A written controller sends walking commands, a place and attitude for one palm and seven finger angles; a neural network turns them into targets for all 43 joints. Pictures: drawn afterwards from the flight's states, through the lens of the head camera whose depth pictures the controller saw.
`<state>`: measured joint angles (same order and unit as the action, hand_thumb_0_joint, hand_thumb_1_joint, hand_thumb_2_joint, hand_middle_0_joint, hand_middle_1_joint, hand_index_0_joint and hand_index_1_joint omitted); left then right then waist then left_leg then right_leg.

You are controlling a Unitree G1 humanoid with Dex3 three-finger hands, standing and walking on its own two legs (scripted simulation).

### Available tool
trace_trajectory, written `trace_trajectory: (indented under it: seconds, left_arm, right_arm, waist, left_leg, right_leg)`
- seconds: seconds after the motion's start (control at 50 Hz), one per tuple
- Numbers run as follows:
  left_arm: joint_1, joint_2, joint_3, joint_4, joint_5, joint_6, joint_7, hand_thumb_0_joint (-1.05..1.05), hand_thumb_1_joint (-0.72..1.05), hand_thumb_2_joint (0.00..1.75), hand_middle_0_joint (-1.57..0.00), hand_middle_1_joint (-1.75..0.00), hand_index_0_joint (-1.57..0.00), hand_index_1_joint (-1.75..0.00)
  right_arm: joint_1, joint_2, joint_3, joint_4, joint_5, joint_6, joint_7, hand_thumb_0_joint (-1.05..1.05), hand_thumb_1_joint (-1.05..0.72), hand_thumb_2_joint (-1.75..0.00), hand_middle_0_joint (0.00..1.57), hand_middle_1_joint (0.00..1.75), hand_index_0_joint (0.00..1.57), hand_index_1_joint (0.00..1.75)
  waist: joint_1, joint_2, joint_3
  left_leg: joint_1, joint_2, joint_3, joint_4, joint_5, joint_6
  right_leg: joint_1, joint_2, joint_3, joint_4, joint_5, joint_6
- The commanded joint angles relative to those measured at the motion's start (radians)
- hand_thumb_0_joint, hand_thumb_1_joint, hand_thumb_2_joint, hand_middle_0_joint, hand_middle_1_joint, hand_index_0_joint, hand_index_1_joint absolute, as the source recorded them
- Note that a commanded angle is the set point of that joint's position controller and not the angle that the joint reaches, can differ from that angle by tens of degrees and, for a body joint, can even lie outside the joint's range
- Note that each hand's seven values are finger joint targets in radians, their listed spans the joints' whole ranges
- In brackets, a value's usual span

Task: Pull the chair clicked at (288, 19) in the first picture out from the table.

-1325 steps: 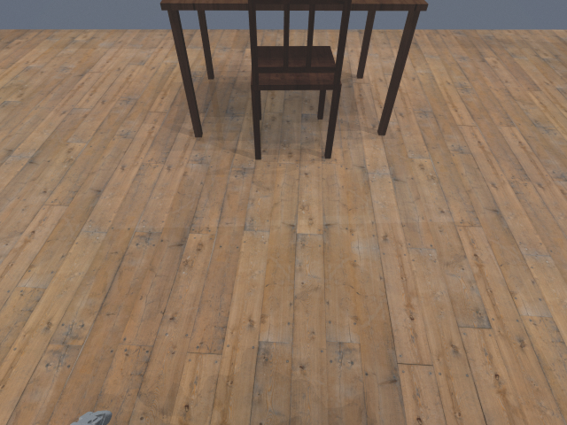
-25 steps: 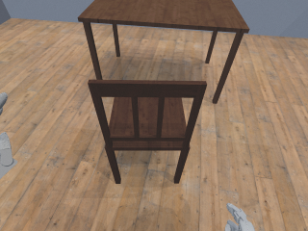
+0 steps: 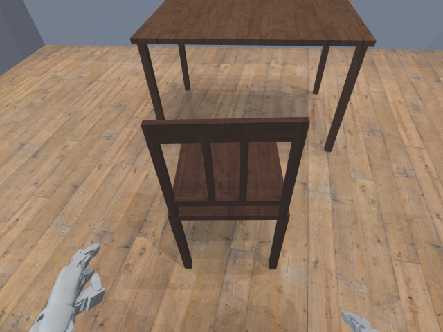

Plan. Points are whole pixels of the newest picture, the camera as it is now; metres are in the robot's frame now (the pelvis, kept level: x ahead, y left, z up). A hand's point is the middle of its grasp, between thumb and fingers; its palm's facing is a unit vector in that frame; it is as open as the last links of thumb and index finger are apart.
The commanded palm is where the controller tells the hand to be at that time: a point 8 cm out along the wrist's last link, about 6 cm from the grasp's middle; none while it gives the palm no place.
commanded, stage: let the arm hang, fingers relaxed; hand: left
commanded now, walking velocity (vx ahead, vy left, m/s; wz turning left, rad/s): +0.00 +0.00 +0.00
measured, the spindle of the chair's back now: (209, 173) +0.57 +0.07 -0.10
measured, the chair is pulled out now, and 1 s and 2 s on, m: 0.64 0.64 0.64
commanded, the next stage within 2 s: look to check the result in 0.94 s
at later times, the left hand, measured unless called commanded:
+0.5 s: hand out of the picture -0.02 +0.17 -0.16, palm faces -0.02 -0.98 -0.22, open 7.3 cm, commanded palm none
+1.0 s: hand out of the picture +0.05 +0.15 -0.16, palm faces -0.03 -0.98 -0.21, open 7.3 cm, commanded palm none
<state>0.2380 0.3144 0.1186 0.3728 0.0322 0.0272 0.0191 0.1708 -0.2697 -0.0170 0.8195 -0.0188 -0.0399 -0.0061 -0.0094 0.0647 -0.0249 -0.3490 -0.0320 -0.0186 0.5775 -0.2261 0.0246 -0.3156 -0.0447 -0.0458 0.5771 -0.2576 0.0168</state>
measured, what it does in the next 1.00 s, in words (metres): stands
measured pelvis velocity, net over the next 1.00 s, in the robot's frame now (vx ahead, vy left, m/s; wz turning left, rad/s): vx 0.03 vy -0.02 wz -0.03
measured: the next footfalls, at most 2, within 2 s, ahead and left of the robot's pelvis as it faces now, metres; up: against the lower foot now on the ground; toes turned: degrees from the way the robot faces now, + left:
none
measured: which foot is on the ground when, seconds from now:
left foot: down 0.00-1.00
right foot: down 0.00-1.00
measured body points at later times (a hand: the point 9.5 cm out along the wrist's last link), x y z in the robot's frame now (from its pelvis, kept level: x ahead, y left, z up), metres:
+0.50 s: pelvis +0.03 -0.02 +0.01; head +0.05 -0.03 +0.46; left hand -0.02 +0.22 -0.14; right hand -0.01 -0.23 -0.15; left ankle +0.05 +0.10 -0.73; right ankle +0.03 -0.13 -0.73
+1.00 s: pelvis +0.03 -0.02 +0.01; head +0.05 -0.03 +0.46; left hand +0.06 +0.20 -0.14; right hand +0.01 -0.24 -0.15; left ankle +0.05 +0.10 -0.73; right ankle +0.03 -0.13 -0.73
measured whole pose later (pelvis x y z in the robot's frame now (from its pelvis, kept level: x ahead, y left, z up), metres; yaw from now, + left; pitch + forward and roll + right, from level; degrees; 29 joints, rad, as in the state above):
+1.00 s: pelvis +0.03 -0.02 +0.01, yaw -2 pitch -1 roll +0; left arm 0.28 0.15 -0.02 1.04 0.00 0.01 0.03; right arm 0.33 -0.14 0.01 1.06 -0.01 0.00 -0.04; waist -0.01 0.02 0.05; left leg -0.21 0.01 0.00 0.44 -0.22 -0.01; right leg -0.19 0.00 -0.03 0.45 -0.24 -0.02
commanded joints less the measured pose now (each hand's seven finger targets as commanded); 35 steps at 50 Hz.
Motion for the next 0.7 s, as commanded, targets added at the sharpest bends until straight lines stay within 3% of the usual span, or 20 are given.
trace_trajectory:
  seconds: [0.0,0.06,0.16,0.2,0.28,0.36,0.4,0.46,0.68]
  left_arm:
    - [0.032,0.053,-0.076,0.191,-0.005,-0.003,-0.004,0.0,0.9,0.9,-0.2,-0.3,-0.2,-0.3]
    - [0.064,0.057,-0.097,0.356,-0.012,-0.012,0.0,0.0,0.9,0.9,-0.2,-0.3,-0.2,-0.3]
    - [0.118,0.02,-0.105,0.525,-0.022,-0.027,0.006,0.0,0.9,0.9,-0.2,-0.3,-0.2,-0.3]
    - [0.114,0.004,-0.116,0.563,-0.023,-0.028,0.005,0.0,0.9,0.9,-0.2,-0.3,-0.2,-0.3]
    - [0.138,-0.013,-0.131,0.626,-0.025,-0.026,0.008,0.0,0.9,0.9,-0.2,-0.3,-0.2,-0.3]
    - [0.157,-0.029,-0.134,0.661,-0.027,-0.029,0.013,0.0,0.9,0.9,-0.2,-0.3,-0.2,-0.3]
    - [0.164,-0.032,-0.136,0.673,-0.028,-0.029,0.014,0.0,0.9,0.9,-0.2,-0.3,-0.2,-0.3]
    - [0.165,-0.045,-0.136,0.683,-0.028,-0.029,0.016,0.0,0.9,0.9,-0.2,-0.3,-0.2,-0.3]
    - [0.136,-0.062,-0.124,0.662,-0.027,-0.029,0.022,0.0,0.9,0.9,-0.2,-0.3,-0.2,-0.3]
  right_arm:
    - [0.036,-0.087,-0.015,-0.05,-0.008,0.021,0.005,0.0,-0.9,-0.9,0.2,0.3,0.2,0.3]
    - [0.04,-0.076,-0.001,0.001,-0.005,0.024,0.003,0.0,-0.9,-0.9,0.2,0.3,0.2,0.3]
    - [0.111,-0.027,0.005,0.085,0.001,0.022,-0.013,0.0,-0.9,-0.9,0.2,0.3,0.2,0.3]
    - [0.143,-0.02,0.003,0.11,0.005,0.026,-0.018,0.0,-0.9,-0.9,0.2,0.3,0.2,0.3]
    - [0.2,-0.002,0.003,0.158,0.01,0.03,-0.023,0.0,-0.9,-0.9,0.2,0.3,0.2,0.3]
    - [0.241,0.013,0.007,0.193,0.012,0.025,-0.026,0.0,-0.9,-0.9,0.2,0.3,0.2,0.3]
    - [0.245,0.024,0.011,0.209,0.012,0.023,-0.027,0.0,-0.9,-0.9,0.2,0.3,0.2,0.3]
    - [0.252,0.036,0.013,0.222,0.011,0.023,-0.028,0.0,-0.9,-0.9,0.2,0.3,0.2,0.3]
    - [0.247,0.067,0.012,0.225,0.007,0.027,-0.03,0.0,-0.9,-0.9,0.2,0.3,0.2,0.3]
  waist:
    - [0.001,-0.11,0.053]
    - [0.013,0.016,0.038]
    - [0.01,0.113,-0.02]
    - [0.003,0.002,0.019]
    - [-0.001,-0.05,0.071]
    - [-0.002,-0.094,0.051]
    - [0.002,-0.072,0.072]
    - [0.004,-0.103,0.088]
    - [0.011,-0.033,0.143]
  left_leg:
    - [0.015,0.086,-0.132,-0.134,0.025,0.029]
    - [0.032,0.097,-0.128,-0.197,-0.016,0.022]
    - [0.111,0.103,-0.095,-0.196,0.031,0.019]
    - [0.117,0.111,-0.093,-0.191,0.027,0.021]
    - [0.118,0.112,-0.085,-0.199,-0.006,0.024]
    - [0.137,0.115,-0.076,-0.193,0.045,0.025]
    - [0.129,0.113,-0.074,-0.197,0.063,0.028]
    - [0.129,0.111,-0.065,-0.198,0.062,0.025]
    - [0.089,0.108,-0.063,-0.223,0.039,0.024]
  right_leg:
    - [0.011,-0.069,0.122,-0.139,-0.033,-0.091]
    - [0.063,-0.041,0.124,-0.154,-0.023,-0.073]
    - [0.115,-0.047,0.117,-0.188,0.057,-0.074]
    - [0.095,-0.049,0.113,-0.215,0.059,-0.075]
    - [0.062,-0.05,0.109,-0.24,0.013,-0.079]
    - [0.082,-0.055,0.107,-0.232,0.041,-0.077]
    - [0.079,-0.055,0.109,-0.231,0.051,-0.079]
    - [0.074,-0.058,0.106,-0.233,0.043,-0.078]
    - [0.076,-0.046,0.11,-0.237,0.034,-0.077]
